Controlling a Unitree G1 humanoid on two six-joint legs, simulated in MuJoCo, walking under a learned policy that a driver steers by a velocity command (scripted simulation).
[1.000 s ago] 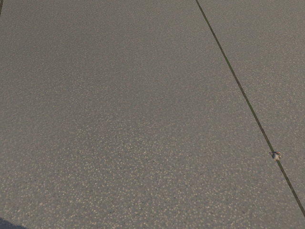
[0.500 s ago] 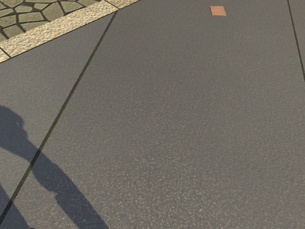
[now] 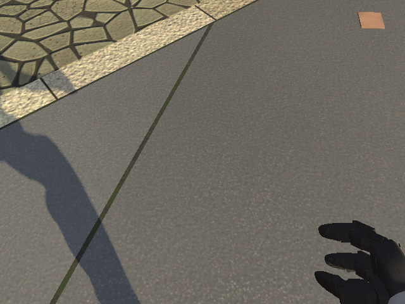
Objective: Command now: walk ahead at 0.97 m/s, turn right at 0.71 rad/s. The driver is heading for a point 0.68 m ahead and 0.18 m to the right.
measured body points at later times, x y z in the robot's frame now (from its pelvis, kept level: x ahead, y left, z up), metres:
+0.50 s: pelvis +0.44 -0.09 -0.04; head +0.46 -0.11 +0.41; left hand +0.75 +0.05 -0.11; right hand +0.30 -0.33 -0.17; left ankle +0.21 +0.14 -0.61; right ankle +0.53 -0.15 -0.73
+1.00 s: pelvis +0.77 -0.21 -0.01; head +0.79 -0.25 +0.44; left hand +1.01 -0.05 -0.13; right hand +0.77 -0.52 -0.10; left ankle +0.92 -0.24 -0.73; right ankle +0.59 -0.24 -0.62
